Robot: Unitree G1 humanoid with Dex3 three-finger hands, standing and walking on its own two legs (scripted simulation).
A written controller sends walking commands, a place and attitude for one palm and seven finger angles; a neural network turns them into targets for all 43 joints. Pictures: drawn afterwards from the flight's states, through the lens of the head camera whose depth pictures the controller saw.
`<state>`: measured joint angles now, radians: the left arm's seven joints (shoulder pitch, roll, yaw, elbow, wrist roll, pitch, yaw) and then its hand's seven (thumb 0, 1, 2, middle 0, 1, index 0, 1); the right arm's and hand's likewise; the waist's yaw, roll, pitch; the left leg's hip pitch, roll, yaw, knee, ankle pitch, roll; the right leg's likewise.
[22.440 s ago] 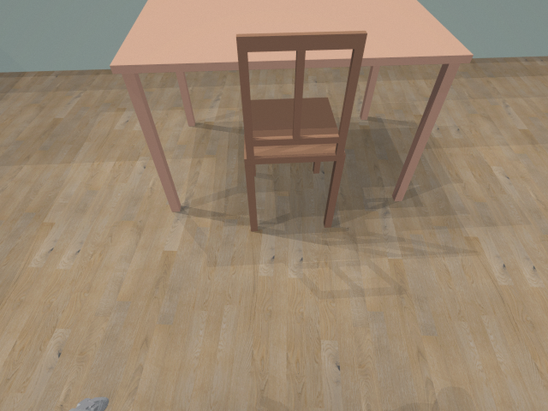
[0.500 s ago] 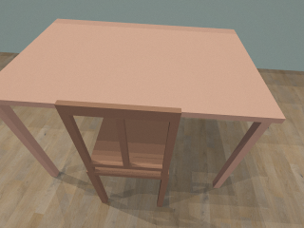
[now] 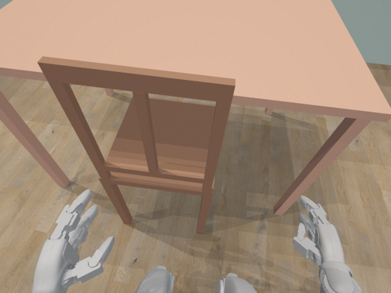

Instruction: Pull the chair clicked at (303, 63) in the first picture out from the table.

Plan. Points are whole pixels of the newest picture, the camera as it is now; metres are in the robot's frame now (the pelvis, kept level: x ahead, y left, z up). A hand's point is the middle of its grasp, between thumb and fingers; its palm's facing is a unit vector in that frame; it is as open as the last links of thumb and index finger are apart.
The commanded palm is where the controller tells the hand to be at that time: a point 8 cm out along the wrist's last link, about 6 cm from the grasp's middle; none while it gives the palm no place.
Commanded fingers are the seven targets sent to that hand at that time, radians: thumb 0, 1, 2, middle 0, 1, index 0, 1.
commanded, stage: raise the hand toward the chair's back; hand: left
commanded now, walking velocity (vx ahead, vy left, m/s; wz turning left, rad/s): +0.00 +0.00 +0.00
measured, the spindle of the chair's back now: (148, 137) +0.46 +0.16 +0.01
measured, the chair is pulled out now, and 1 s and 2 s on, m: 0.00 0.00 0.00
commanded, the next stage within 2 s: aim the fingers beside a spindle in 1.58 s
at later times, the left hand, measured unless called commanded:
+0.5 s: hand (92, 223) +0.23 +0.21 +0.04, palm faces -0.01 -1.00 -0.04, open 14.4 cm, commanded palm +0.20 +0.27 +0.05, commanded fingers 0.00 -0.31 0.38 -0.08 -0.11 -0.08 -0.11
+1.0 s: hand (71, 207) +0.25 +0.25 +0.06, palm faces -0.01 -1.00 -0.04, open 16.9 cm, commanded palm +0.23 +0.31 +0.06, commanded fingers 0.00 -0.50 0.30 -0.06 -0.08 -0.06 -0.08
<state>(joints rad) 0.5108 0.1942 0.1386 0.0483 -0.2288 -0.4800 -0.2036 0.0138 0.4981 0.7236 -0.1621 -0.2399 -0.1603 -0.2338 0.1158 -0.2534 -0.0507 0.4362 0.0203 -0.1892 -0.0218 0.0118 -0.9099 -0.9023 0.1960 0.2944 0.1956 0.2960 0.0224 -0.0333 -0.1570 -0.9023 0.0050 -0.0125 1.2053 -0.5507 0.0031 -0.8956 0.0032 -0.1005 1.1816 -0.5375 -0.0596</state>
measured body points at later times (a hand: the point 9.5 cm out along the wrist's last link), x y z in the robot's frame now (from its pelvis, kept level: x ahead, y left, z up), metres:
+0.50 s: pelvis +0.00 +0.02 +0.01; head +0.08 +0.03 +0.45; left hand +0.22 +0.27 +0.05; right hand +0.15 -0.25 -0.07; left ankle +0.02 +0.12 -0.64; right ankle +0.03 -0.09 -0.64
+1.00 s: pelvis +0.01 +0.05 +0.02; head +0.09 +0.07 +0.46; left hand +0.24 +0.31 +0.06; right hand +0.20 -0.17 -0.05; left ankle +0.02 +0.12 -0.64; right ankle +0.03 -0.09 -0.64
